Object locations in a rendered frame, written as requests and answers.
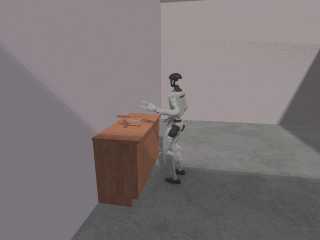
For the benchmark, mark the robot thigh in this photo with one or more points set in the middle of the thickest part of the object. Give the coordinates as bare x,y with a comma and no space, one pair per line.
175,147
168,139

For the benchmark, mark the robot right upper arm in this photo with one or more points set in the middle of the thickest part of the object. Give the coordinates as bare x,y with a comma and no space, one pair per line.
185,100

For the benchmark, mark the robot left thigh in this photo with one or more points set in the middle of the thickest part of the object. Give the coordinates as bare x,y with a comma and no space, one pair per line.
168,139

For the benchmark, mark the left robot forearm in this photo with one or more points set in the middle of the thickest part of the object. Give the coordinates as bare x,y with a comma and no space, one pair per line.
166,112

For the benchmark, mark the robot right hand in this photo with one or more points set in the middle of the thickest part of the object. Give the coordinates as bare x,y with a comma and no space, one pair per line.
170,119

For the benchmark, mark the robot right thigh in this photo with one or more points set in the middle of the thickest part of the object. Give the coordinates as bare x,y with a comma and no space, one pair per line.
175,147

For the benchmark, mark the tap lever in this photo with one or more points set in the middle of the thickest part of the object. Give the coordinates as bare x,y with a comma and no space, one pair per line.
128,120

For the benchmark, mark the robot left upper arm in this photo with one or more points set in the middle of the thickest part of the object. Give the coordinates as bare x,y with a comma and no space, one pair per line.
172,98

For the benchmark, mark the counter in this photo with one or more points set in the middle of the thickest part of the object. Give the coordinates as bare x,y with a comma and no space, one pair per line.
124,156

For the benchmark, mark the robot left hand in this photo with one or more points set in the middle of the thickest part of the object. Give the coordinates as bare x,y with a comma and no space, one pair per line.
149,107

